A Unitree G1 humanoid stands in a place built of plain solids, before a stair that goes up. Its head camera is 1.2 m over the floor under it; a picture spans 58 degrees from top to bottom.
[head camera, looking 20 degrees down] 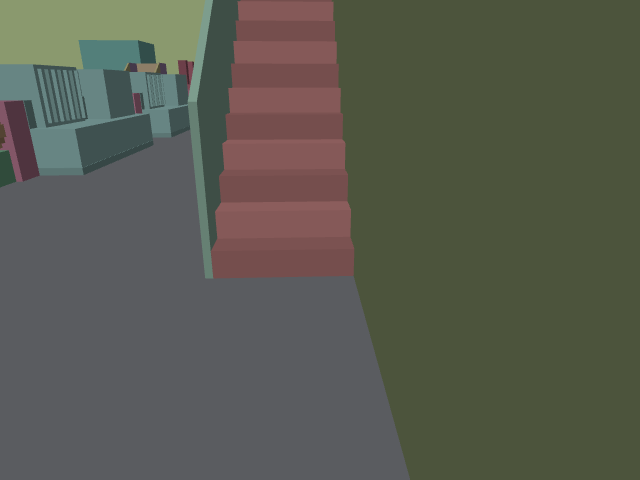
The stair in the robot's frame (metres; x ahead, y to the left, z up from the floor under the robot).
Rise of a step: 0.19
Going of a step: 0.23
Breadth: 0.92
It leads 3 degrees to the left of straight ahead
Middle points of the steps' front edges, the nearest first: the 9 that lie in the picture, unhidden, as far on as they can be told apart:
2.58 0.24 0.19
2.82 0.25 0.39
3.05 0.26 0.58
3.28 0.27 0.77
3.52 0.28 0.97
3.75 0.29 1.16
3.99 0.30 1.35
4.22 0.31 1.54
4.45 0.32 1.74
